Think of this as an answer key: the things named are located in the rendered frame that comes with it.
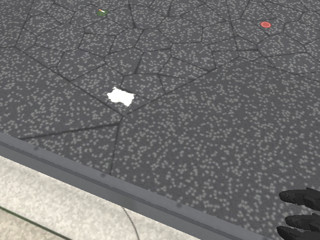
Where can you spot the robot right hand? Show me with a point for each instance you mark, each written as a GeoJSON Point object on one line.
{"type": "Point", "coordinates": [309, 223]}

